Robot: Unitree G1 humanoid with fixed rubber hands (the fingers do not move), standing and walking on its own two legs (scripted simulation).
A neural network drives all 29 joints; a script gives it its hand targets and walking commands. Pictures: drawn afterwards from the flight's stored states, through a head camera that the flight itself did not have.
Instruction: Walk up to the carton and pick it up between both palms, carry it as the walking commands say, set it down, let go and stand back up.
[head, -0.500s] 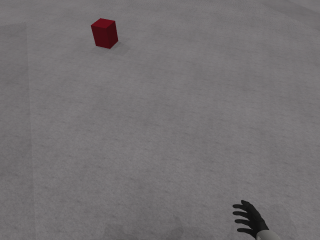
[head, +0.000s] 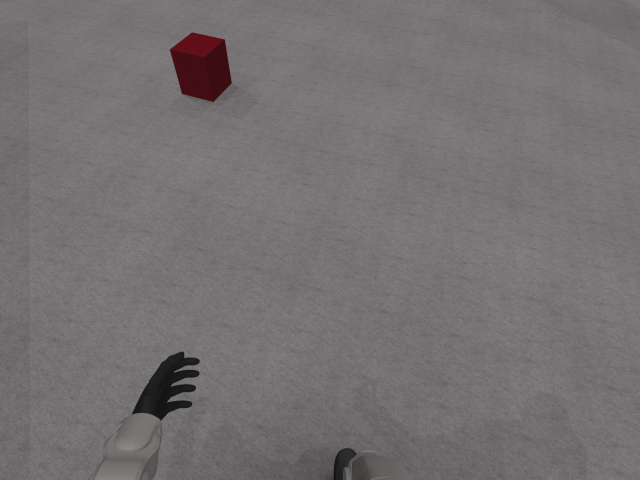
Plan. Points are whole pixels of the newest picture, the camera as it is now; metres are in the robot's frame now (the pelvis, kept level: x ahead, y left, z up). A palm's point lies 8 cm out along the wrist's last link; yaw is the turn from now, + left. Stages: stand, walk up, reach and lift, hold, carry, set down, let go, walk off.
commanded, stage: walk up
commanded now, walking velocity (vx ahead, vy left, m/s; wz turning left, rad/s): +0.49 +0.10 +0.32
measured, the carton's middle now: (202, 67) +2.18 +0.40 -0.63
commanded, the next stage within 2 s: none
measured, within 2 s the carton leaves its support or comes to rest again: neither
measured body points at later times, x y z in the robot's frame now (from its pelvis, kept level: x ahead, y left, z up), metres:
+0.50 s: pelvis +0.22 +0.07 +0.01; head +0.25 +0.07 +0.46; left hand +0.10 +0.31 -0.13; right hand +0.43 -0.13 -0.11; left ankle +0.30 +0.21 -0.72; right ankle +0.14 -0.11 -0.72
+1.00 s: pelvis +0.46 +0.07 +0.00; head +0.48 +0.05 +0.45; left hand +0.62 +0.32 -0.10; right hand +0.37 -0.17 -0.15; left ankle +0.30 +0.20 -0.70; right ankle +0.56 -0.02 -0.72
